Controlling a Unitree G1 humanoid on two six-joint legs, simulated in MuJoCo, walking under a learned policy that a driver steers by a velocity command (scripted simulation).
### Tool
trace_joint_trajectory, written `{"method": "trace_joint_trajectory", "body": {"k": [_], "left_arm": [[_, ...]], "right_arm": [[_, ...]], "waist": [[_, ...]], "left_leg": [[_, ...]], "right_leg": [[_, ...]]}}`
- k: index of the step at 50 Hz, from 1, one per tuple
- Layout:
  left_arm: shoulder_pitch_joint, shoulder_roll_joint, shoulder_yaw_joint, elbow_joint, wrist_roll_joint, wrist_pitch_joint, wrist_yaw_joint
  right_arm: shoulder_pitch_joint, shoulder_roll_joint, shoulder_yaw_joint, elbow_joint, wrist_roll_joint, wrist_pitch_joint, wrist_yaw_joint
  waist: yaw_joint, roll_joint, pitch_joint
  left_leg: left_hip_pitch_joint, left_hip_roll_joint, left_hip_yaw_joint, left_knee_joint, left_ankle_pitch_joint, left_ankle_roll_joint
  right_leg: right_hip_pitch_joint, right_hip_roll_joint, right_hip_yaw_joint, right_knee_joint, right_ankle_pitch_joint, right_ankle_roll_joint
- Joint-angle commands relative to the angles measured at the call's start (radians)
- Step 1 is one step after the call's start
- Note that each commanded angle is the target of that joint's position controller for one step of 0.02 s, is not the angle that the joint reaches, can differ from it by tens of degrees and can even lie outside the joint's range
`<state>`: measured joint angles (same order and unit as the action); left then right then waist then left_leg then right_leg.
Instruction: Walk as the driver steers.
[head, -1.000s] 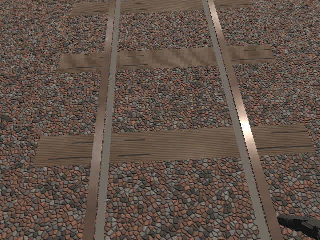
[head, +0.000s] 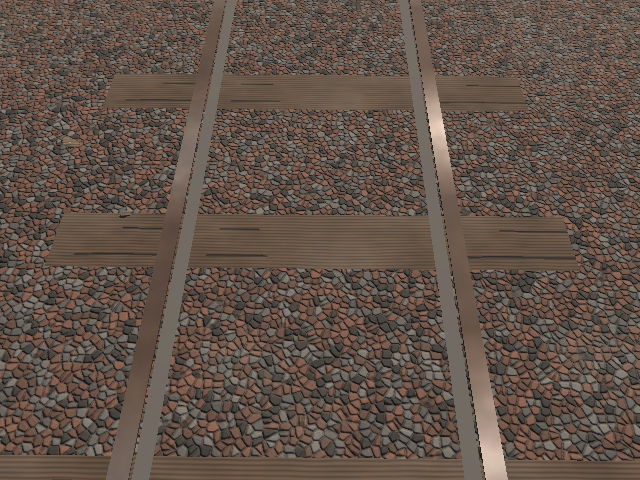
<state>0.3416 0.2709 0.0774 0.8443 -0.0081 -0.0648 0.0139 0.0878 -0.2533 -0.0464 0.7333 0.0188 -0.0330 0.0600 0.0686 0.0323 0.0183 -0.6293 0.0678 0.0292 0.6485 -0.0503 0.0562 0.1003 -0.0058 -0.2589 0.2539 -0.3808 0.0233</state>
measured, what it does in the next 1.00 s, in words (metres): walks ahead, turning left: left foot, then right foot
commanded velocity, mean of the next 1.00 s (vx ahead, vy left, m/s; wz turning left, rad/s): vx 0.30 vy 0.00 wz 0.30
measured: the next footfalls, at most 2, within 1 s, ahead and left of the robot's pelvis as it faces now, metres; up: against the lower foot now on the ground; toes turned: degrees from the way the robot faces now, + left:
left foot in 0.06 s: +0.20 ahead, +0.11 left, +0.00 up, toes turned +5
right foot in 0.52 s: +0.51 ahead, -0.04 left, +0.00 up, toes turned +22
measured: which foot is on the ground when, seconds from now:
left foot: up 0.00-0.04, down 0.06-0.52, up 0.54-0.82, down 0.84-1.00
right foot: down 0.00-0.06, up 0.08-0.50, down 0.52-0.88, up 0.90-1.00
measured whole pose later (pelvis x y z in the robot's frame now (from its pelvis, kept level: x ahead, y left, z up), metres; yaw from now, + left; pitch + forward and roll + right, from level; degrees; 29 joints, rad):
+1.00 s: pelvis +0.39 +0.04 +0.00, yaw +16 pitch +1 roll +0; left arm 0.21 0.29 0.06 0.75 -0.01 0.01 -0.01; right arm 0.16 -0.25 -0.05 0.65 -0.02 0.02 -0.04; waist 0.02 -0.01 0.03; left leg -0.28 0.04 0.01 0.55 -0.28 -0.02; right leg -0.43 0.02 0.00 0.83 -0.46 0.01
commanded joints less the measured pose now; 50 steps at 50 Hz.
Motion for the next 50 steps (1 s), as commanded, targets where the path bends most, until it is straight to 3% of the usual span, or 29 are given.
{"method": "trace_joint_trajectory", "body": {"k": [1, 2, 3, 4, 5, 6, 7, 8, 9, 12, 17, 19, 22, 25, 26, 27, 28, 29, 30, 31, 33, 35, 37, 41, 42, 43, 44, 47, 50], "left_arm": [[-0.031, 0.215, 0.052, -0.052, -0.011, 0.015, 0.016], [-0.048, 0.218, 0.05, -0.057, -0.015, 0.022, 0.02], [-0.038, 0.195, 0.039, -0.071, -0.003, 0.015, 0.024], [0.067, 0.03, -0.012, -0.124, 0.038, -0.014, 0.005], [-0.025, 0.095, -0.01, -0.138, -0.002, -0.059, -0.011], [-0.135, 0.144, 0.004, -0.168, -0.041, -0.08, -0.019], [-0.155, 0.133, -0.002, -0.174, -0.03, -0.09, -0.014], [-0.158, 0.137, 0.003, -0.163, -0.002, -0.088, -0.007], [-0.139, 0.15, 0.013, -0.159, 0.011, -0.077, -0.006], [-0.122, 0.117, 0.01, -0.165, 0.023, -0.042, -0.006], [-0.305, 0.064, -0.015, -0.213, 0.021, -0.04, -0.013], [-0.365, 0.072, -0.015, -0.228, 0.009, -0.046, -0.023], [-0.382, 0.112, 0.001, -0.243, 0.013, -0.056, -0.033], [-0.26, 0.139, 0.021, -0.217, 0.024, -0.069, -0.031], [-0.166, 0.187, 0.032, -0.213, 0.043, -0.072, -0.024], [-0.091, 0.234, 0.036, -0.211, 0.06, -0.06, -0.017], [-0.043, 0.233, 0.042, -0.181, 0.028, -0.04, -0.027], [-0.096, 0.16, 0.024, -0.214, 0.022, -0.028, -0.023], [-0.148, 0.114, 0.007, -0.222, 0.026, -0.013, -0.018], [-0.188, 0.09, -0.007, -0.222, 0.03, -0.004, -0.018], [-0.238, 0.071, -0.022, -0.195, 0.039, 0.002, -0.024], [-0.279, 0.081, -0.019, -0.179, 0.035, 0.002, -0.033], [-0.258, 0.118, -0.006, -0.162, 0.018, 0.011, -0.033], [-0.25, 0.141, -0.002, -0.163, -0.011, 0.038, -0.031], [-0.235, 0.122, -0.009, -0.162, -0.005, 0.038, -0.033], [-0.209, 0.097, -0.014, -0.17, 0.004, 0.036, -0.036], [-0.201, 0.083, -0.017, -0.174, -0.003, 0.038, -0.031], [-0.179, 0.123, 0.009, -0.163, -0.002, 0.056, -0.02], [-0.156, 0.095, 0.012, -0.176, -0.01, 0.08, -0.024]], "right_arm": [[0.021, -0.121, -0.044, -0.088, 0.004, -0.01, 0.008], [0.168, -0.169, -0.072, -0.054, 0.006, -0.01, 0.0], [0.328, -0.251, -0.108, -0.018, 0.006, -0.001, -0.02], [0.311, -0.365, -0.124, -0.02, 0.012, -0.004, -0.031], [0.358, -0.298, -0.102, -0.05, 0.003, -0.016, -0.028], [0.328, -0.238, -0.087, -0.04, -0.006, -0.026, -0.027], [0.265, -0.206, -0.077, -0.047, 0.001, -0.032, -0.029], [0.19, -0.169, -0.066, -0.064, 0.001, -0.031, -0.031], [0.146, -0.144, -0.056, -0.085, -0.011, -0.031, -0.036], [0.133, -0.162, -0.06, -0.095, -0.011, -0.035, -0.048], [0.198, -0.195, -0.07, -0.075, 0.002, -0.025, -0.072], [0.236, -0.199, -0.072, -0.063, 0.004, -0.019, -0.075], [0.269, -0.192, -0.072, -0.05, 0.007, 0.002, -0.083], [0.205, -0.17, -0.069, -0.085, 0.005, 0.016, -0.092], [0.191, -0.121, -0.053, -0.114, -0.006, 0.012, -0.092], [0.348, -0.047, -0.031, -0.112, -0.028, 0.008, -0.091], [0.456, -0.127, -0.034, -0.108, -0.002, 0.003, -0.084], [0.389, -0.194, -0.054, -0.086, 0.01, 0.014, -0.086], [0.283, -0.211, -0.059, -0.103, 0.006, 0.03, -0.091], [0.229, -0.2, -0.059, -0.111, -0.002, 0.046, -0.095], [0.227, -0.118, -0.038, -0.116, -0.01, 0.063, -0.094], [0.245, -0.053, -0.013, -0.104, -0.024, 0.058, -0.093], [0.223, -0.064, -0.013, -0.095, -0.029, 0.05, -0.092], [0.177, -0.115, -0.029, -0.102, -0.034, 0.06, -0.089], [0.162, -0.153, -0.037, -0.126, -0.047, 0.06, -0.094], [0.14, -0.214, -0.051, -0.141, -0.054, 0.065, -0.102], [0.148, -0.21, -0.06, -0.119, -0.054, 0.068, -0.1], [0.079, -0.173, -0.056, -0.144, -0.042, 0.046, -0.107], [0.06, -0.171, -0.061, -0.135, -0.022, 0.031, -0.111]], "waist": [[-0.088, -0.132, -0.03], [-0.172, -0.118, -0.106], [-0.241, -0.041, -0.198], [-0.111, 0.237, -0.273], [-0.185, 0.127, -0.427], [-0.205, 0.071, -0.285], [-0.162, 0.005, -0.189], [-0.116, -0.025, -0.123], [-0.078, -0.01, -0.099], [-0.044, -0.002, -0.068], [-0.109, 0.037, -0.027], [-0.136, 0.05, -0.026], [-0.132, 0.071, -0.033], [-0.051, 0.097, -0.093], [-0.012, 0.039, -0.205], [-0.064, -0.214, -0.348], [-0.078, -0.371, -0.458], [-0.047, -0.225, -0.359], [-0.033, -0.15, -0.257], [-0.04, -0.11, -0.187], [-0.096, -0.133, -0.118], [-0.119, -0.178, -0.126], [-0.102, -0.193, -0.173], [-0.112, -0.158, -0.126], [-0.107, -0.113, -0.112], [-0.075, 0.013, -0.089], [-0.07, 0.154, -0.084], [-0.081, 0.2, -0.031], [-0.073, 0.124, -0.051]], "left_leg": [[0.122, -0.089, 0.09, -0.008, -0.147, 0.062], [0.332, -0.134, 0.099, -0.072, -0.103, 0.096], [0.643, -0.069, -0.053, -0.102, -0.062, 0.148], [0.993, 0.199, -0.61, -0.16, -0.139, 0.339], [1.074, 0.274, -0.88, -0.321, -0.266, 0.393], [0.991, 0.243, -0.727, -0.344, -0.209, 0.331], [0.839, 0.197, -0.599, -0.34, -0.132, 0.291], [0.685, 0.158, -0.502, -0.349, -0.034, 0.264], [0.576, 0.13, -0.442, -0.372, 0.051, 0.255], [0.427, 0.095, -0.361, -0.415, 0.167, 0.259], [0.341, 0.008, -0.262, -0.401, 0.08, 0.184], [0.353, 0.017, -0.295, -0.386, 0.013, 0.17], [0.446, 0.028, -0.367, -0.257, 0.109, 0.133], [0.472, -0.017, -0.402, -0.069, 0.193, 0.063], [0.385, -0.073, -0.355, 0.13, 0.088, 0.016], [0.145, -0.195, -0.246, 0.436, -0.58, -0.054], [-0.006, -0.174, -0.223, 0.65, -0.69, -0.082], [-0.056, -0.125, -0.235, 0.735, -0.597, -0.112], [-0.074, -0.103, -0.188, 0.729, -0.528, -0.125], [-0.051, -0.08, -0.171, 0.694, -0.496, -0.133], [0.108, -0.041, -0.155, 0.488, -0.471, -0.126], [0.257, -0.048, -0.084, 0.243, -0.454, -0.132], [0.337, -0.059, -0.072, 0.086, -0.327, -0.134], [0.512, -0.076, -0.064, -0.18, -0.103, -0.068], [0.559, 0.004, -0.134, -0.197, -0.089, -0.028], [0.558, 0.102, -0.204, -0.212, -0.115, 0.027], [0.453, 0.151, -0.253, -0.281, -0.242, 0.079], [0.434, 0.24, -0.305, -0.306, -0.015, 0.134], [0.493, 0.267, -0.242, -0.251, 0.29, 0.15]], "right_leg": [[0.015, -0.283, 0.046, 0.202, 1.09, -0.124], [-0.049, -0.249, 0.021, 0.399, 1.111, -0.096], [-0.275, -0.208, 0.02, 0.687, 0.856, -0.049], [-0.751, 0.0, 0.098, 1.056, -0.141, 0.021], [-0.874, 0.04, 0.34, 1.174, -0.226, 0.008], [-0.956, -0.014, 0.357, 1.158, -0.134, -0.018], [-0.931, -0.059, 0.351, 1.069, -0.044, -0.033], [-0.863, -0.09, 0.345, 0.981, 0.002, -0.027], [-0.784, -0.111, 0.351, 0.935, 0.035, -0.021], [-0.715, -0.108, 0.324, 0.81, 0.083, 0.017], [-0.646, -0.039, 0.298, 0.43, 0.404, 0.048], [-0.605, -0.009, 0.298, 0.341, 0.465, 0.048], [-0.582, 0.027, 0.322, 0.244, 0.421, 0.022], [-0.412, 0.024, 0.308, 0.147, 0.462, -0.035], [-0.191, -0.107, 0.398, 0.19, 0.669, -0.094], [0.127, -0.376, 0.664, 0.267, 1.067, -0.238], [0.217, -0.496, 0.952, 0.221, 0.839, -0.357], [0.126, -0.424, 0.864, 0.178, 0.665, -0.324], [0.013, -0.361, 0.717, 0.165, 0.605, -0.279], [-0.103, -0.309, 0.627, 0.148, 0.617, -0.264], [-0.314, -0.22, 0.51, 0.096, 0.627, -0.234], [-0.392, -0.168, 0.427, 0.084, 0.751, -0.237], [-0.354, -0.174, 0.443, 0.1, 0.762, -0.253], [-0.463, -0.144, 0.502, 0.095, 0.257, -0.185], [-0.533, -0.119, 0.506, 0.12, 0.112, -0.135], [-0.609, -0.04, 0.436, 0.187, -0.024, -0.087], [-0.565, 0.03, 0.312, 0.286, -0.041, -0.051], [-0.614, 0.027, 0.257, 0.576, -0.086, -0.014], [-0.66, -0.024, 0.271, 0.689, -0.154, 0.005]]}}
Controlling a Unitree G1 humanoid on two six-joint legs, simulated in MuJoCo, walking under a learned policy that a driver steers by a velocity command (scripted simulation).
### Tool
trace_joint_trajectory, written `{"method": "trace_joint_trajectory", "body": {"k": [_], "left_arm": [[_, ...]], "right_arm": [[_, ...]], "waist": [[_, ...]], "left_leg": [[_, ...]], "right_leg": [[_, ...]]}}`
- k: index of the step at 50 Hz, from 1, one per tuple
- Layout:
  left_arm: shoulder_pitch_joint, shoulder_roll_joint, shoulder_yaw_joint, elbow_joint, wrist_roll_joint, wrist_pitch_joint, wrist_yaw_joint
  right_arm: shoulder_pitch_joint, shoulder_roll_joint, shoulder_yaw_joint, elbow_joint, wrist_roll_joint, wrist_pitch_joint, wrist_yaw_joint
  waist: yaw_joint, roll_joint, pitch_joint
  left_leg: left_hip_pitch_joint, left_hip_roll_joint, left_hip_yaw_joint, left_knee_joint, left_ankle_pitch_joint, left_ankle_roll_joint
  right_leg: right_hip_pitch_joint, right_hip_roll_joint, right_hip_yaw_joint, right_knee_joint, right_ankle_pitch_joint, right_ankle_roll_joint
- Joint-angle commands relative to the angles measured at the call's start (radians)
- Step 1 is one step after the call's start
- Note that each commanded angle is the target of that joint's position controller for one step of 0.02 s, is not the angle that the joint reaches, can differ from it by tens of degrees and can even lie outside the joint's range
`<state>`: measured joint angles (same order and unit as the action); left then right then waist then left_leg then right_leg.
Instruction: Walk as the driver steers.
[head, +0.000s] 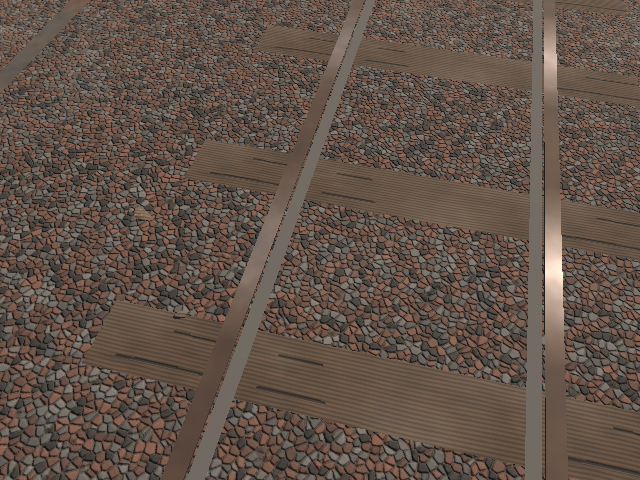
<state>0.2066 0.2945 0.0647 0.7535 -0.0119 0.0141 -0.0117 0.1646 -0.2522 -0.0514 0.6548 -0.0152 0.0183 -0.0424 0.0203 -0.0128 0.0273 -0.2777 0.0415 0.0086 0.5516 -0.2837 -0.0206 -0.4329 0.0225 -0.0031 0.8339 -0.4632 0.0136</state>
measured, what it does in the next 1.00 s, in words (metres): steps on the spot, turning right: right foot, then left foot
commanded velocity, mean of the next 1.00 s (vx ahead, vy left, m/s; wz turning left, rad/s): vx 0.01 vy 0.00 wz -0.40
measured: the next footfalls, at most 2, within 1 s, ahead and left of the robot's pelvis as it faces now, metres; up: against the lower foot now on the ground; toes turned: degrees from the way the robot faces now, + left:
right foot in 0.14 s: +0.05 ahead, -0.12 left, +0.00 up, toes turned -7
left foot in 0.66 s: +0.11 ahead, +0.08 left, +0.00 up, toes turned -28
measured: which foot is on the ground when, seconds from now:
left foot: down 0.00-0.14, up 0.16-0.64, down 0.66-1.00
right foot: up 0.00-0.12, down 0.14-0.66, up 0.68-0.96, down 0.98-1.00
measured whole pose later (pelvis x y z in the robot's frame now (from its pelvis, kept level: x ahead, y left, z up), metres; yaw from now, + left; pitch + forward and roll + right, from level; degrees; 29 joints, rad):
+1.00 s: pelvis +0.00 -0.02 +0.00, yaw -25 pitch +0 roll +0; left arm 0.20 0.27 0.05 0.70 0.00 0.05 0.02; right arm 0.16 -0.23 -0.03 0.74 -0.01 -0.01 -0.01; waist -0.01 0.00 0.04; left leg -0.26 0.00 -0.05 0.52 -0.26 -0.02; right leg -0.19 0.00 0.07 0.48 -0.26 0.03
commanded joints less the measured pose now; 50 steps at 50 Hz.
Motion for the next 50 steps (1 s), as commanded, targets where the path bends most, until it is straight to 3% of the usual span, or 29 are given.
{"method": "trace_joint_trajectory", "body": {"k": [1, 4, 6, 7, 8, 9, 10, 12, 13, 15, 20, 25, 28, 31, 32, 33, 34, 35, 36, 37, 39, 41, 43, 45, 47, 48, 49, 50], "left_arm": [[-0.022, 0.058, 0.02, -0.089, -0.009, 0.006, -0.002], [-0.021, 0.065, 0.024, -0.109, -0.013, 0.014, -0.02], [0.032, 0.075, 0.036, -0.097, -0.005, 0.018, -0.023], [0.045, 0.123, 0.052, -0.105, 0.004, 0.016, -0.012], [0.056, 0.278, 0.084, -0.137, 0.011, 0.012, 0.005], [0.112, 0.256, 0.07, -0.148, 0.05, -0.007, -0.009], [0.082, 0.234, 0.062, -0.148, 0.052, -0.025, -0.013], [-0.003, 0.185, 0.049, -0.155, 0.011, -0.028, 0.005], [-0.031, 0.176, 0.043, -0.16, 0.0, -0.021, 0.015], [-0.034, 0.168, 0.038, -0.167, 0.005, -0.008, 0.029], [-0.022, 0.178, 0.045, -0.175, 0.001, 0.007, 0.048], [-0.044, 0.188, 0.054, -0.191, 0.005, 0.02, 0.042], [-0.056, 0.189, 0.057, -0.199, 0.001, 0.026, 0.034], [-0.086, 0.169, 0.048, -0.204, -0.007, 0.035, 0.034], [-0.08, 0.154, 0.042, -0.201, -0.012, 0.036, 0.037], [-0.038, 0.118, 0.031, -0.196, -0.002, 0.033, 0.037], [0.016, 0.091, 0.023, -0.2, 0.005, 0.024, 0.034], [-0.025, 0.161, 0.045, -0.203, 0.012, 0.014, 0.037], [-0.02, 0.211, 0.064, -0.187, 0.008, 0.011, 0.038], [-0.011, 0.199, 0.067, -0.165, 0.005, 0.017, 0.038], [0.004, 0.137, 0.051, -0.143, 0.005, 0.033, 0.04], [-0.012, 0.083, 0.031, -0.146, 0.002, 0.032, 0.036], [-0.048, 0.042, 0.011, -0.155, 0.005, 0.027, 0.03], [-0.06, 0.053, 0.012, -0.152, -0.002, 0.023, 0.026], [-0.002, 0.059, 0.016, -0.117, 0.0, 0.02, 0.024], [0.002, 0.079, 0.017, -0.114, 0.011, 0.019, 0.025], [0.015, 0.131, 0.023, -0.124, 0.021, 0.019, 0.033], [-0.005, 0.168, 0.03, -0.107, 0.029, 0.021, 0.034]], "right_arm": [[-0.036, -0.178, -0.06, -0.057, 0.015, -0.016, -0.008], [-0.05, -0.193, -0.07, -0.048, 0.025, 0.002, -0.006], [-0.043, -0.18, -0.069, -0.034, 0.041, 0.004, -0.005], [0.018, -0.147, -0.064, -0.014, 0.031, -0.001, -0.001], [0.016, -0.076, -0.038, -0.059, -0.025, -0.005, 0.003], [-0.091, -0.112, -0.045, -0.086, -0.009, -0.014, -0.004], [-0.109, -0.143, -0.054, -0.081, 0.013, -0.013, -0.009], [-0.09, -0.155, -0.063, -0.047, 0.006, -0.007, -0.024], [-0.076, -0.159, -0.067, -0.043, 0.005, -0.005, -0.027], [-0.049, -0.137, -0.063, -0.031, 0.011, -0.007, -0.019], [-0.079, -0.112, -0.052, -0.028, 0.014, -0.016, -0.011], [-0.09, -0.122, -0.054, -0.027, 0.019, -0.033, 0.007], [-0.08, -0.129, -0.057, -0.027, 0.025, -0.049, 0.019], [-0.018, -0.126, -0.058, -0.006, 0.025, -0.061, 0.035], [0.001, -0.128, -0.059, 0.001, 0.018, -0.064, 0.038], [0.004, -0.169, -0.064, -0.008, 0.001, -0.063, 0.035], [-0.042, -0.244, -0.074, -0.023, -0.017, -0.053, 0.029], [-0.026, -0.209, -0.068, -0.023, -0.034, -0.054, 0.031], [-0.042, -0.188, -0.06, -0.029, -0.02, -0.056, 0.029], [-0.068, -0.166, -0.054, -0.029, -0.004, -0.054, 0.025], [-0.085, -0.133, -0.036, -0.025, 0.016, -0.051, 0.023], [-0.076, -0.118, -0.028, -0.014, 0.009, -0.042, 0.024], [-0.065, -0.129, -0.03, -0.007, 0.007, -0.032, 0.024], [-0.019, -0.159, -0.036, 0.006, 0.009, -0.02, 0.025], [-0.017, -0.151, -0.027, 0.014, 0.024, -0.018, 0.028], [0.023, -0.139, -0.021, 0.028, 0.024, -0.028, 0.03], [0.04, -0.124, -0.012, 0.03, 0.005, -0.044, 0.037], [0.071, -0.089, -0.003, 0.029, -0.008, -0.059, 0.043]], "waist": [[-0.025, 0.166, -0.071], [-0.026, 0.19, -0.1], [0.003, 0.158, -0.112], [-0.008, 0.023, -0.109], [-0.036, -0.319, -0.103], [0.059, -0.243, -0.189], [0.045, -0.139, -0.154], [0.008, -0.058, -0.12], [-0.011, -0.068, -0.117], [-0.023, -0.089, -0.137], [-0.004, -0.101, -0.128], [0.007, -0.134, -0.097], [0.01, -0.144, -0.106], [-0.023, -0.141, -0.131], [-0.035, -0.125, -0.132], [-0.016, -0.035, -0.148], [0.051, 0.211, -0.116], [0.0, 0.262, -0.098], [-0.001, 0.186, -0.082], [0.01, 0.143, -0.071], [0.007, 0.136, -0.054], [0.001, 0.159, -0.061], [-0.023, 0.199, -0.083], [-0.051, 0.219, -0.094], [-0.016, 0.193, -0.087], [-0.02, 0.164, -0.089], [-0.035, 0.075, -0.118], [-0.089, -0.094, -0.122]], "left_leg": [[0.135, 0.274, -0.179, -0.143, 0.544, 0.213], [0.131, 0.248, -0.106, -0.096, 0.513, 0.185], [0.074, 0.216, -0.044, -0.004, 0.381, 0.127], [-0.028, 0.153, 0.036, 0.152, 0.188, 0.05], [-0.332, 0.004, 0.107, 0.479, -0.346, -0.07], [-0.394, -0.052, -0.068, 0.645, -0.45, -0.064], [-0.423, -0.032, -0.1, 0.711, -0.386, -0.051], [-0.442, -0.003, -0.11, 0.671, -0.229, -0.044], [-0.401, -0.001, -0.114, 0.646, -0.179, -0.049], [-0.353, -0.03, -0.099, 0.626, -0.11, -0.061], [-0.324, -0.052, -0.112, 0.388, -0.051, -0.081], [-0.214, -0.074, -0.121, 0.226, -0.068, -0.071], [-0.154, -0.087, -0.122, 0.136, -0.086, -0.055], [-0.024, -0.08, -0.091, -0.065, 0.023, -0.024], [0.06, -0.059, -0.091, -0.172, 0.138, -0.005], [0.155, 0.067, -0.199, -0.208, 0.223, 0.043], [0.188, 0.232, -0.386, -0.226, 0.427, 0.166], [0.116, 0.342, -0.518, -0.257, 0.444, 0.305], [0.098, 0.324, -0.48, -0.251, 0.395, 0.313], [0.095, 0.262, -0.401, -0.236, 0.345, 0.27], [0.107, 0.196, -0.31, -0.216, 0.351, 0.228], [0.113, 0.145, -0.235, -0.208, 0.38, 0.217], [0.13, 0.126, -0.204, -0.19, 0.393, 0.212], [0.148, 0.142, -0.23, -0.173, 0.398, 0.224], [0.115, 0.13, -0.225, -0.146, 0.388, 0.196], [0.073, 0.12, -0.223, -0.147, 0.358, 0.152], [0.011, 0.09, -0.184, -0.107, 0.286, 0.091], [0.015, 0.005, -0.086, -0.111, 0.13, 0.031]], "right_leg": [[-0.09, -0.055, -0.005, 0.068, -0.037, 0.018], [0.022, -0.03, -0.066, -0.099, 0.09, 0.009], [0.163, 0.014, -0.094, -0.296, 0.268, -0.026], [0.271, -0.036, 0.035, -0.392, 0.485, -0.068], [0.416, -0.327, 0.455, -0.429, 0.92, -0.226], [0.397, -0.416, 0.586, -0.472, 0.918, -0.382], [0.392, -0.375, 0.508, -0.466, 0.848, -0.364], [0.372, -0.286, 0.398, -0.448, 0.732, -0.268], [0.336, -0.256, 0.366, -0.454, 0.718, -0.249], [0.319, -0.22, 0.34, -0.465, 0.703, -0.241], [0.331, -0.194, 0.379, -0.479, 0.515, -0.236], [0.244, -0.173, 0.466, -0.487, 0.361, -0.24], [0.253, -0.166, 0.524, -0.465, 0.41, -0.237], [0.256, -0.142, 0.519, -0.405, 0.49, -0.205], [0.22, -0.113, 0.499, -0.38, 0.448, -0.171], [0.146, -0.061, 0.438, -0.298, 0.28, -0.116], [0.005, 0.096, 0.255, -0.136, -0.03, -0.05], [-0.055, 0.105, 0.19, 0.075, -0.194, 0.004], [-0.069, 0.075, 0.199, 0.221, -0.155, 0.029], [-0.077, 0.068, 0.2, 0.276, -0.099, 0.047], [-0.086, 0.061, 0.198, 0.298, -0.029, 0.077], [-0.031, 0.039, 0.139, 0.166, 0.0, 0.09], [0.055, -0.002, 0.072, -0.03, -0.008, 0.093], [0.121, -0.004, 0.037, -0.187, 0.02, 0.087], [0.246, 0.007, 0.014, -0.453, 0.24, 0.057], [0.326, -0.015, 0.055, -0.513, 0.341, 0.031], [0.418, -0.104, 0.145, -0.474, 0.524, -0.003], [0.354, -0.138, 0.174, -0.404, 0.488, -0.063]]}}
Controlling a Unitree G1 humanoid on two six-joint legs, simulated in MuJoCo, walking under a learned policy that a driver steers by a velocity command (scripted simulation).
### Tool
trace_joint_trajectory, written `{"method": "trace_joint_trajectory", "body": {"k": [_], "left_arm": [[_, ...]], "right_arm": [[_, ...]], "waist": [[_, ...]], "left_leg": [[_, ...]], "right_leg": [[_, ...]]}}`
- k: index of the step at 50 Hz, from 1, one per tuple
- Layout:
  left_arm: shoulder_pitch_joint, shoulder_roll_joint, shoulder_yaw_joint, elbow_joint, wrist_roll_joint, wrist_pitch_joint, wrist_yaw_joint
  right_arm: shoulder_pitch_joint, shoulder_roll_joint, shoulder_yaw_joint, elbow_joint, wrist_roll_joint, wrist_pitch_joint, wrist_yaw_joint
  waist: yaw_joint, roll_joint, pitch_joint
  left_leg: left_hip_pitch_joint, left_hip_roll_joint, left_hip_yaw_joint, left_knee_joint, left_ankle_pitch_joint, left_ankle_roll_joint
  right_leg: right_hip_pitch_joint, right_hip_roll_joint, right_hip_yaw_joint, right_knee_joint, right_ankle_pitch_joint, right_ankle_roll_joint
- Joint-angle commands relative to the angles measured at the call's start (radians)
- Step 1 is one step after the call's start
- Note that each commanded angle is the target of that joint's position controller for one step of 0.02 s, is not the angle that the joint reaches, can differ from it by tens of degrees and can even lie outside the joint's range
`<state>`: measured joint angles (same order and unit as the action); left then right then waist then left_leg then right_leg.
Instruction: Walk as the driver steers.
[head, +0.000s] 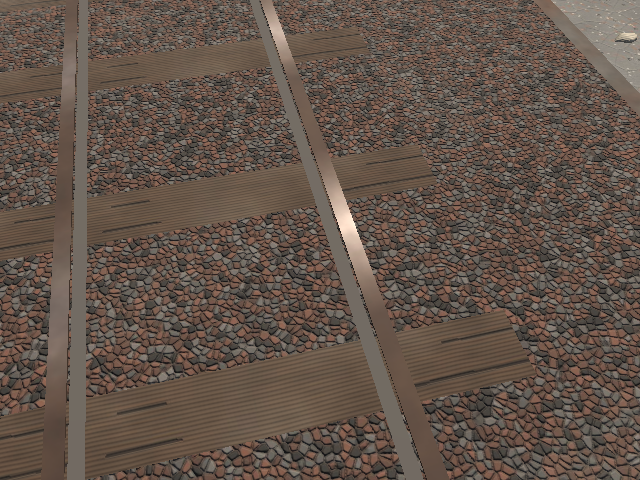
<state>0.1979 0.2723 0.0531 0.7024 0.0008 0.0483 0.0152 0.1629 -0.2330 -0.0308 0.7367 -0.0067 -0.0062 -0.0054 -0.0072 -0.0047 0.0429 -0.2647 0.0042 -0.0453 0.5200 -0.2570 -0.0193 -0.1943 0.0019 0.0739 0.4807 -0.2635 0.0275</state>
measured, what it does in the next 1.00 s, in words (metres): walks ahead: right foot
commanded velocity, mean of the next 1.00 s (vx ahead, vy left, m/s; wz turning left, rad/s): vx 0.33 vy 0.00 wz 0.05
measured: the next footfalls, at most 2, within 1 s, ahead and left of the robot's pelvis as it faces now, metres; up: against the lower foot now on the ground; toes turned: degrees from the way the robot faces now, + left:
right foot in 0.88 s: +0.46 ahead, -0.10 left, +0.00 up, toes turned +3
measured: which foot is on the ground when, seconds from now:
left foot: down 0.00-0.88, up 0.90-1.00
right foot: down 0.00-0.38, up 0.40-0.86, down 0.88-1.00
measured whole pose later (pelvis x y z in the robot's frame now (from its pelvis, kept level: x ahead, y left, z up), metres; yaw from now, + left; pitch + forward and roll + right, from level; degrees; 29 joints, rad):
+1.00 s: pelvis +0.34 -0.01 +0.00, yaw +7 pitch +1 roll -1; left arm 0.12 0.26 0.05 0.70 0.00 -0.10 -0.02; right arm 0.39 -0.29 -0.04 0.84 0.03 -0.05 -0.01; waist -0.04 0.03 0.06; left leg -0.34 0.03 -0.07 1.18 -0.39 0.02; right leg -0.37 0.02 -0.09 0.49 -0.15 -0.04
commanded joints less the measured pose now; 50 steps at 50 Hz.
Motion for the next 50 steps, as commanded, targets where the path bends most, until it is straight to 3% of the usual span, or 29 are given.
{"method": "trace_joint_trajectory", "body": {"k": [1, 2, 5, 7, 9, 11, 14, 16, 18, 19, 20, 21, 22, 23, 25, 27, 30, 33, 37, 39, 42, 43, 44, 45, 46, 47, 48, 49, 50], "left_arm": [[-0.016, 0.121, 0.028, -0.063, 0.017, -0.018, -0.002], [-0.022, 0.087, 0.017, -0.059, 0.024, -0.024, -0.007], [-0.008, 0.093, 0.012, -0.041, 0.019, -0.045, -0.003], [0.037, 0.102, 0.014, -0.022, 0.012, -0.045, 0.004], [0.09, 0.165, 0.031, -0.017, 0.004, -0.04, 0.008], [0.12, 0.18, 0.033, -0.007, -0.002, -0.054, 0.014], [0.106, 0.158, 0.03, -0.005, -0.019, -0.073, 0.013], [0.044, 0.163, 0.031, -0.017, -0.031, -0.071, 0.006], [0.031, 0.13, 0.022, -0.018, -0.021, -0.068, 0.0], [0.019, 0.078, 0.006, -0.026, -0.011, -0.073, -0.004], [0.023, 0.007, -0.014, -0.068, 0.002, -0.088, -0.004], [0.022, 0.08, 0.008, -0.09, -0.031, -0.106, 0.002], [0.017, 0.129, 0.024, -0.081, -0.051, -0.119, 0.001], [0.011, 0.13, 0.024, -0.067, -0.048, -0.126, -0.004], [0.004, 0.112, 0.027, -0.049, -0.021, -0.132, -0.013], [0.003, 0.088, 0.025, -0.042, -0.015, -0.13, -0.027], [-0.07, 0.06, 0.015, -0.07, -0.011, -0.126, -0.032], [-0.178, 0.03, -0.001, -0.106, -0.016, -0.135, -0.044], [-0.293, 0.034, -0.006, -0.145, -0.023, -0.148, -0.066], [-0.313, 0.053, -0.001, -0.162, -0.024, -0.156, -0.074], [-0.189, 0.119, 0.027, -0.138, -0.018, -0.161, -0.065], [-0.03, 0.16, 0.049, -0.097, -0.02, -0.159, -0.052], [0.169, 0.213, 0.065, -0.059, -0.005, -0.152, -0.036], [0.227, 0.285, 0.078, -0.035, 0.013, -0.148, -0.037], [0.223, 0.18, 0.054, -0.039, 0.008, -0.147, -0.037], [0.145, 0.132, 0.038, -0.034, -0.001, -0.145, -0.031], [0.086, 0.111, 0.031, -0.028, -0.004, -0.145, -0.029], [0.041, 0.091, 0.028, -0.018, 0.004, -0.15, -0.032], [0.009, 0.07, 0.023, -0.011, 0.014, -0.159, -0.034]], "right_arm": [[0.015, -0.12, -0.021, -0.049, -0.026, -0.037, 0.005], [-0.021, -0.132, -0.025, -0.048, -0.021, -0.035, 0.005], [-0.014, -0.125, -0.026, -0.034, -0.009, -0.019, -0.009], [0.003, -0.112, -0.024, -0.015, -0.003, -0.015, -0.015], [-0.027, -0.115, -0.029, -0.027, 0.014, -0.024, -0.016], [-0.071, -0.125, -0.036, -0.053, 0.033, -0.049, -0.009], [-0.063, -0.124, -0.036, -0.054, 0.041, -0.082, 0.018], [0.006, -0.112, -0.034, -0.015, 0.033, -0.093, 0.032], [0.168, -0.127, -0.049, 0.059, 0.025, -0.09, 0.034], [0.261, -0.154, -0.057, 0.078, 0.027, -0.089, 0.029], [0.351, -0.275, -0.079, 0.075, 0.022, -0.09, 0.022], [0.346, -0.285, -0.078, 0.07, 0.009, -0.097, 0.032], [0.264, -0.232, -0.06, 0.051, 0.011, -0.103, 0.031], [0.221, -0.196, -0.049, 0.04, 0.01, -0.106, 0.027], [0.188, -0.176, -0.037, 0.031, 0.002, -0.102, 0.025], [0.211, -0.162, -0.03, 0.036, 0.004, -0.098, 0.021], [0.247, -0.17, -0.028, 0.053, 0.01, -0.089, 0.013], [0.267, -0.183, -0.027, 0.066, 0.011, -0.077, 0.001], [0.326, -0.195, -0.03, 0.097, 0.021, -0.069, -0.004], [0.331, -0.202, -0.035, 0.108, 0.028, -0.06, -0.007], [0.298, -0.242, -0.052, 0.102, 0.025, -0.047, -0.015], [0.276, -0.237, -0.048, 0.095, 0.019, -0.041, -0.015], [0.263, -0.199, -0.033, 0.065, 0.001, -0.043, -0.015], [0.426, -0.036, 0.009, 0.048, 0.009, -0.058, -0.008], [0.392, -0.144, -0.014, 0.068, 0.04, -0.07, -0.004], [0.271, -0.204, -0.037, 0.031, 0.065, -0.072, -0.004], [0.211, -0.195, -0.036, 0.015, 0.059, -0.073, -0.008], [0.181, -0.178, -0.038, 0.01, 0.043, -0.071, -0.01], [0.202, -0.162, -0.043, 0.018, 0.04, -0.058, -0.009]], "waist": [[-0.02, -0.101, -0.124], [-0.007, -0.079, -0.091], [-0.006, -0.083, -0.037], [0.009, -0.104, -0.038], [0.047, -0.18, 0.042], [0.065, -0.211, 0.122], [0.053, -0.168, 0.097], [0.005, -0.129, 0.037], [-0.066, -0.092, -0.031], [-0.104, -0.017, -0.055], [-0.111, 0.265, -0.104], [-0.101, 0.284, -0.073], [-0.068, 0.178, 0.03], [-0.053, 0.136, 0.068], [-0.034, 0.095, 0.058], [-0.034, 0.102, 0.03], [-0.047, 0.074, 0.029], [-0.074, 0.08, 0.051], [-0.097, 0.072, 0.095], [-0.073, 0.077, 0.096], [0.019, 0.122, -0.02], [0.107, 0.121, -0.127], [0.185, 0.078, -0.289], [0.091, -0.223, -0.471], [0.13, -0.211, -0.475], [0.121, -0.156, -0.267], [0.092, -0.08, -0.165], [0.059, -0.051, -0.104], [0.021, -0.071, -0.083]], "left_leg": [[0.066, 0.031, -0.011, -0.067, 0.063, -0.011], [0.068, 0.027, -0.008, -0.057, 0.075, -0.023], [0.06, 0.031, -0.014, -0.048, 0.121, -0.014], [0.031, -0.015, 0.041, 0.007, -0.044, -0.013], [-0.133, -0.049, 0.098, 0.154, -0.18, -0.006], [-0.253, 0.001, 0.045, 0.281, -0.227, 0.03], [-0.314, 0.054, 0.02, 0.242, -0.266, 0.081], [-0.078, 0.014, 0.078, 0.069, -0.086, 0.084], [0.22, -0.044, 0.119, -0.013, 0.074, 0.058], [0.337, 0.032, 0.006, -0.064, 0.014, 0.077], [0.451, 0.276, -0.391, -0.221, -0.127, 0.187], [0.404, 0.392, -0.701, -0.354, -0.368, 0.309], [0.349, 0.387, -0.647, -0.365, -0.456, 0.304], [0.32, 0.338, -0.534, -0.362, -0.392, 0.27], [0.297, 0.257, -0.356, -0.369, -0.155, 0.218], [0.29, 0.211, -0.242, -0.378, 0.049, 0.204], [0.29, 0.192, -0.142, -0.386, 0.27, 0.212], [0.239, 0.165, -0.064, -0.403, 0.317, 0.198], [0.249, 0.202, -0.065, -0.4, 0.323, 0.207], [0.316, 0.234, -0.09, -0.353, 0.407, 0.199], [0.361, 0.233, -0.097, -0.171, 0.796, 0.169], [0.303, 0.188, -0.065, 0.006, 0.867, 0.142], [0.076, 0.141, -0.06, 0.281, 0.617, 0.112], [-0.307, -0.042, -0.027, 0.657, -0.182, 0.048], [-0.391, -0.029, -0.134, 0.791, -0.298, 0.045], [-0.464, 0.022, -0.108, 0.817, -0.224, 0.043], [-0.443, 0.069, -0.076, 0.783, -0.139, 0.043], [-0.405, 0.097, -0.07, 0.74, -0.087, 0.041], [-0.342, 0.126, -0.08, 0.712, -0.051, 0.041]], "right_leg": [[0.028, -0.105, 0.1, -0.071, 0.146, -0.103], [-0.005, -0.089, 0.095, -0.086, 0.075, -0.092], [-0.049, -0.07, 0.086, -0.091, 0.078, -0.063], [-0.049, -0.067, 0.105, -0.127, -0.179, -0.085], [-0.054, -0.17, 0.278, -0.242, -0.516, -0.17], [-0.063, -0.273, 0.436, -0.315, -0.542, -0.247], [0.049, -0.287, 0.4, -0.301, -0.366, -0.25], [-0.032, -0.211, 0.258, -0.261, -0.214, -0.212], [-0.165, -0.141, 0.156, -0.149, -0.15, -0.172], [-0.25, -0.083, 0.087, 0.022, -0.117, -0.128], [-0.421, 0.036, -0.043, 0.39, -0.216, -0.044], [-0.563, 0.052, 0.02, 0.588, -0.333, -0.036], [-0.641, -0.021, 0.054, 0.669, -0.25, -0.058], [-0.657, -0.056, 0.036, 0.673, -0.145, -0.074], [-0.619, -0.1, 0.016, 0.609, -0.002, -0.078], [-0.579, -0.103, -0.019, 0.565, 0.083, -0.061], [-0.589, -0.096, -0.054, 0.431, 0.167, -0.023], [-0.514, -0.074, -0.084, 0.228, 0.295, -0.007], [-0.453, -0.042, -0.092, 0.086, 0.351, -0.022], [-0.455, -0.033, -0.071, 0.043, 0.303, -0.047], [-0.234, 0.026, -0.098, 0.018, 0.208, -0.094], [-0.006, 0.031, -0.11, -0.006, 0.245, -0.126], [0.354, -0.124, 0.041, 0.065, 0.237, -0.184], [0.705, -0.409, 0.525, -0.008, 0.009, -0.327], [0.64, -0.422, 0.686, -0.152, -0.143, -0.325], [0.487, -0.385, 0.502, -0.181, -0.143, -0.274], [0.334, -0.345, 0.364, -0.206, -0.045, -0.247], [0.206, -0.308, 0.272, -0.24, 0.05, -0.235], [0.121, -0.273, 0.185, -0.276, 0.105, -0.223]]}}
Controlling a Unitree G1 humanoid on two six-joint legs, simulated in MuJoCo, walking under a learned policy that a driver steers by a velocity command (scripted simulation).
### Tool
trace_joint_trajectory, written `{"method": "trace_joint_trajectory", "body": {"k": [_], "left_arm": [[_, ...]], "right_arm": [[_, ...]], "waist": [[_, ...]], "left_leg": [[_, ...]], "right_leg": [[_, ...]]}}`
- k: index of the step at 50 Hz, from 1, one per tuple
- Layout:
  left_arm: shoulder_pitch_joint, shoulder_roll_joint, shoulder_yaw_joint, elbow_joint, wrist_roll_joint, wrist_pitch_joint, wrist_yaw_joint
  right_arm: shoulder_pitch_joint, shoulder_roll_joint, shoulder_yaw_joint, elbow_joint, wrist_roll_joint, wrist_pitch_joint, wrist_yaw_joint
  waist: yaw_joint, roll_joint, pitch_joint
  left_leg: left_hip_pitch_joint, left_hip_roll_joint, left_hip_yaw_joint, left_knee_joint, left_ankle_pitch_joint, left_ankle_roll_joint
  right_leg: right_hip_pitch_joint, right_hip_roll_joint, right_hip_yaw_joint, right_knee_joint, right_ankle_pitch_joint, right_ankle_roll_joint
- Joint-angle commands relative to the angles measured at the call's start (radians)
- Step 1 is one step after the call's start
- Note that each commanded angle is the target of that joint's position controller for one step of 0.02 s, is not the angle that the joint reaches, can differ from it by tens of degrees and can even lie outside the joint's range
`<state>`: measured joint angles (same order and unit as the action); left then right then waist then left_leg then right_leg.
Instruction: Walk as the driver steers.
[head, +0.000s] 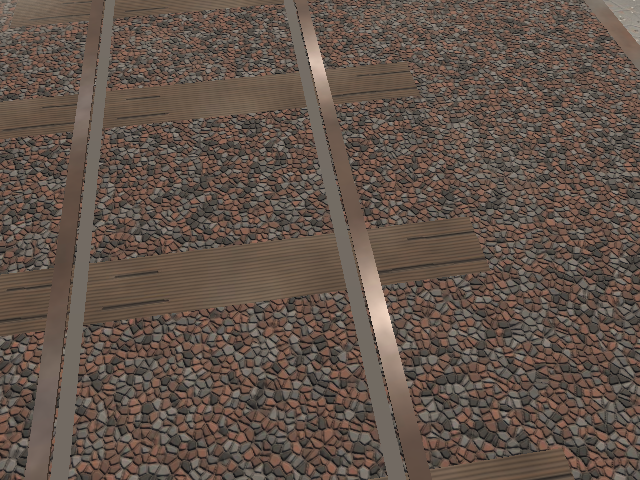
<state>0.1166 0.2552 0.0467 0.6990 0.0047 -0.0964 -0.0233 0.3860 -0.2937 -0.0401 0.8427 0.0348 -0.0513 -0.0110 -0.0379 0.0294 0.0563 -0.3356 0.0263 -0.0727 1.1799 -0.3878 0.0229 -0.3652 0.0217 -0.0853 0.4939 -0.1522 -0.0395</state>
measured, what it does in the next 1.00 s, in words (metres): walks ahead, turning left: left foot, then right foot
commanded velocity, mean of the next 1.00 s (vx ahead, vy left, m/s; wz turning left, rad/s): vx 0.50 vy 0.00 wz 0.47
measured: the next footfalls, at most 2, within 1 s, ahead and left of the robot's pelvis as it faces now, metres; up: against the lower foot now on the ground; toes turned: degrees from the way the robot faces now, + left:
left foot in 0.40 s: +0.37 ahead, +0.18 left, +0.00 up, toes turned +16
right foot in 0.90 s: +0.71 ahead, +0.10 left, +0.00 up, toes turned +29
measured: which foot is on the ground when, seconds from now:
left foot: up 0.00-0.38, down 0.40-0.90, up 0.92-1.00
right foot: down 0.00-0.42, up 0.44-0.88, down 0.90-1.00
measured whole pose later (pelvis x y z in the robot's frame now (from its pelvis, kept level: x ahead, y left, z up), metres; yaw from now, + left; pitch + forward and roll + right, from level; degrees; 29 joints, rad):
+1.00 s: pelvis +0.57 +0.13 +0.00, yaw +29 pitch +2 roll -1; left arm 0.14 0.28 0.05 0.75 0.00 -0.12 -0.04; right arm 0.35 -0.29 -0.05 0.74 0.02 -0.04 -0.01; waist -0.02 0.02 0.01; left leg -0.29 -0.06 -0.14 1.10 -0.47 0.04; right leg -0.39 0.05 -0.02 0.53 -0.17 -0.04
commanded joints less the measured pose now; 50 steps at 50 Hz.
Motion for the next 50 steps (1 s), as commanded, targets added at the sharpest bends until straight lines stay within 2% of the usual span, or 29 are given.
{"method": "trace_joint_trajectory", "body": {"k": [1, 3, 6, 10, 13, 15, 17, 18, 19, 20, 21, 22, 23, 24, 25, 26, 27, 31, 36, 39, 41, 43, 44, 45, 46, 47, 48, 49, 50], "left_arm": [[0.068, 0.081, 0.032, 0.0, 0.011, -0.022, 0.002], [0.046, 0.09, 0.038, 0.023, 0.001, -0.037, 0.0], [0.055, 0.128, 0.051, 0.052, 0.005, -0.042, 0.008], [0.086, 0.169, 0.058, 0.071, 0.002, -0.027, 0.019], [0.147, 0.203, 0.068, 0.095, -0.012, -0.007, 0.022], [0.169, 0.219, 0.073, 0.107, -0.024, 0.011, 0.023], [0.163, 0.244, 0.08, 0.108, -0.033, 0.029, 0.026], [0.153, 0.259, 0.084, 0.104, -0.038, 0.037, 0.028], [0.135, 0.26, 0.083, 0.098, -0.042, 0.047, 0.031], [0.143, 0.23, 0.07, 0.091, -0.035, 0.048, 0.036], [0.211, 0.115, 0.032, 0.038, 0.005, 0.033, 0.032], [0.189, 0.099, 0.013, 0.017, 0.001, -0.005, 0.021], [0.072, 0.187, 0.036, -0.01, -0.041, -0.027, 0.01], [0.04, 0.178, 0.03, -0.024, -0.049, -0.041, 0.008], [0.045, 0.169, 0.03, -0.012, -0.027, -0.045, 0.017], [0.061, 0.179, 0.037, -0.002, -0.009, -0.038, 0.022], [0.076, 0.181, 0.04, 0.001, -0.004, -0.026, 0.02], [0.03, 0.134, 0.028, -0.011, 0.012, 0.004, 0.022], [-0.142, 0.1, 0.008, -0.051, -0.002, -0.006, 0.007], [-0.18, 0.117, 0.011, -0.062, -0.009, -0.02, -0.009], [-0.175, 0.138, 0.019, -0.065, -0.008, -0.028, -0.016], [-0.126, 0.155, 0.028, -0.057, -0.008, -0.033, -0.016], [-0.049, 0.172, 0.04, -0.034, -0.004, -0.037, -0.012], [0.07, 0.206, 0.055, -0.01, 0.005, -0.041, -0.007], [0.216, 0.277, 0.072, 0.003, 0.017, -0.041, -0.004], [0.296, 0.298, 0.083, 0.053, 0.003, -0.028, -0.017], [0.278, 0.206, 0.059, 0.047, -0.026, -0.027, -0.02], [0.215, 0.165, 0.046, 0.038, -0.022, -0.02, -0.015], [0.166, 0.152, 0.036, 0.03, -0.009, -0.014, -0.012]], "right_arm": [[0.005, -0.079, -0.032, -0.082, 0.002, 0.002, -0.002], [-0.005, -0.05, -0.03, -0.094, 0.0, 0.028, -0.003], [-0.081, -0.052, -0.03, -0.133, -0.012, 0.034, -0.003], [-0.214, -0.034, -0.017, -0.174, -0.012, 0.013, 0.03], [-0.316, -0.031, -0.012, -0.223, -0.01, 0.011, 0.05], [-0.355, -0.045, -0.015, -0.255, -0.011, 0.013, 0.06], [-0.342, -0.07, -0.027, -0.275, -0.014, 0.017, 0.066], [-0.29, -0.094, -0.041, -0.272, -0.015, 0.022, 0.065], [-0.163, -0.132, -0.066, -0.245, -0.013, 0.025, 0.061], [0.019, -0.2, -0.105, -0.195, -0.009, 0.033, 0.046], [0.074, -0.33, -0.136, -0.185, -0.003, 0.037, 0.027], [0.057, -0.313, -0.118, -0.234, -0.009, 0.018, 0.035], [0.037, -0.229, -0.092, -0.23, -0.019, 0.001, 0.047], [0.001, -0.198, -0.082, -0.226, -0.021, -0.009, 0.047], [-0.069, -0.168, -0.074, -0.233, -0.018, -0.012, 0.045], [-0.12, -0.135, -0.062, -0.248, -0.026, -0.013, 0.04], [-0.146, -0.127, -0.058, -0.264, -0.034, -0.013, 0.036], [-0.115, -0.159, -0.067, -0.247, -0.025, -0.02, 0.012], [-0.053, -0.171, -0.07, -0.213, -0.017, -0.008, -0.007], [-0.006, -0.157, -0.066, -0.178, -0.014, -0.007, -0.007], [0.004, -0.151, -0.064, -0.162, -0.016, -0.003, -0.008], [-0.004, -0.154, -0.067, -0.153, -0.019, 0.005, -0.008], [-0.018, -0.144, -0.063, -0.156, -0.02, 0.009, -0.007], [-0.023, -0.111, -0.049, -0.164, -0.027, 0.01, -0.005], [0.05, -0.061, -0.028, -0.179, -0.042, 0.006, -0.006], [0.152, -0.025, -0.015, -0.177, -0.01, -0.006, -0.005], [0.073, -0.124, -0.033, -0.168, 0.004, -0.011, -0.006], [-0.049, -0.155, -0.042, -0.191, 0.002, -0.013, -0.005], [-0.111, -0.143, -0.038, -0.207, -0.014, -0.015, -0.005]], "waist": [[0.029, -0.122, -0.087], [0.009, -0.108, -0.041], [0.015, -0.085, 0.003], [0.066, -0.055, 0.023], [0.108, -0.044, 0.046], [0.112, -0.051, 0.053], [0.083, -0.076, 0.021], [0.047, -0.097, -0.026], [-0.032, -0.094, -0.099], [-0.117, -0.059, -0.195], [-0.064, 0.19, -0.27], [-0.048, 0.191, -0.439], [-0.09, 0.084, -0.352], [-0.061, 0.06, -0.233], [-0.014, -0.009, -0.163], [0.024, 0.004, -0.133], [0.046, 0.026, -0.125], [0.046, 0.008, -0.088], [-0.019, 0.055, -0.046], [-0.044, 0.064, -0.036], [-0.036, 0.079, -0.028], [-0.008, 0.106, -0.027], [0.035, 0.104, -0.06], [0.091, 0.075, -0.164], [0.109, -0.092, -0.333], [0.08, -0.376, -0.391], [0.114, -0.227, -0.277], [0.124, -0.137, -0.154], [0.104, -0.08, -0.088]], "left_leg": [[-0.231, 0.114, -0.049, 0.038, 0.093, -0.005], [-0.237, 0.13, -0.043, 0.004, 0.101, -0.016], [-0.318, 0.138, -0.052, -0.109, 0.228, -0.032], [-0.298, 0.117, 0.021, -0.367, 0.427, -0.023], [-0.325, 0.104, 0.063, -0.479, 0.421, -0.003], [-0.347, 0.091, 0.084, -0.522, 0.358, 0.02], [-0.289, 0.044, 0.13, -0.543, 0.255, 0.054], [-0.203, 0.002, 0.162, -0.542, 0.202, 0.076], [-0.034, -0.051, 0.19, -0.578, 0.206, 0.106], [0.25, -0.08, 0.158, -0.612, 0.249, 0.146], [0.598, 0.168, -0.303, -0.657, 0.155, 0.288], [0.73, 0.311, -0.776, -0.847, 0.002, 0.411], [0.689, 0.299, -0.679, -0.901, 0.009, 0.348], [0.559, 0.262, -0.539, -0.896, 0.079, 0.312], [0.418, 0.218, -0.427, -0.891, 0.188, 0.279], [0.31, 0.183, -0.348, -0.905, 0.296, 0.261], [0.246, 0.164, -0.32, -0.927, 0.352, 0.261], [0.144, 0.12, -0.216, -0.958, 0.488, 0.266], [0.111, 0.071, -0.174, -0.947, 0.326, 0.199], [0.166, 0.113, -0.215, -0.909, 0.291, 0.191], [0.233, 0.147, -0.255, -0.867, 0.314, 0.181], [0.277, 0.165, -0.277, -0.817, 0.41, 0.165], [0.281, 0.134, -0.257, -0.738, 0.536, 0.147], [0.237, 0.077, -0.212, -0.564, 0.584, 0.118], [0.025, -0.019, -0.142, -0.253, 0.335, 0.067], [-0.296, -0.137, -0.085, 0.025, -0.187, 0.005], [-0.414, -0.08, -0.143, 0.12, -0.165, 0.008], [-0.443, -0.038, -0.108, 0.117, -0.074, 0.013], [-0.42, 0.002, -0.069, 0.078, -0.005, 0.011]], "right_leg": [[0.238, -0.283, 0.294, -0.323, 0.012, -0.16], [0.167, -0.287, 0.211, -0.373, 0.061, -0.173], [0.171, -0.283, 0.11, -0.404, 0.115, -0.175], [0.222, -0.251, -0.027, -0.397, 0.179, -0.146], [0.327, -0.285, -0.06, -0.376, 0.186, -0.134], [0.412, -0.309, -0.075, -0.335, 0.232, -0.118], [0.465, -0.317, -0.101, -0.235, 0.471, -0.095], [0.475, -0.312, -0.118, -0.132, 0.648, -0.082], [0.442, -0.287, -0.147, 0.051, 0.758, -0.06], [0.293, -0.244, -0.165, 0.305, 0.675, -0.019], [-0.139, -0.114, -0.16, 0.691, 0.01, 0.051], [-0.335, 0.024, 0.097, 0.884, -0.458, 0.065], [-0.442, -0.031, 0.179, 0.911, -0.386, 0.042], [-0.455, -0.071, 0.166, 0.846, -0.3, 0.021], [-0.404, -0.113, 0.166, 0.754, -0.23, 0.021], [-0.327, -0.141, 0.171, 0.683, -0.181, 0.026], [-0.273, -0.147, 0.172, 0.656, -0.151, 0.035], [-0.26, -0.119, 0.142, 0.475, -0.028, 0.099], [-0.186, -0.054, 0.133, 0.118, 0.237, 0.114], [-0.159, -0.052, 0.145, 0.045, 0.272, 0.09], [-0.158, -0.052, 0.15, 0.011, 0.208, 0.06], [-0.11, -0.043, 0.129, -0.009, 0.115, 0.024], [-0.008, -0.022, 0.099, -0.047, 0.107, -0.002], [0.189, -0.072, 0.136, -0.027, 0.132, -0.046], [0.514, -0.258, 0.381, 0.013, 0.129, -0.146], [0.719, -0.405, 0.826, -0.158, -0.17, -0.272], [0.659, -0.396, 0.847, -0.216, -0.384, -0.239], [0.535, -0.361, 0.697, -0.227, -0.349, -0.199], [0.414, -0.321, 0.586, -0.242, -0.23, -0.186]]}}
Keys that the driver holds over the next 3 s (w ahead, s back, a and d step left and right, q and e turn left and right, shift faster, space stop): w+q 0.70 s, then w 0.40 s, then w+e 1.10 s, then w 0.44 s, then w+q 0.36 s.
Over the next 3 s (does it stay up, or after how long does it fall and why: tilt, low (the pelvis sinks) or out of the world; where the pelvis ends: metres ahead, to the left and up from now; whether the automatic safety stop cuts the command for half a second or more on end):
stays up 1.60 0.27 0.00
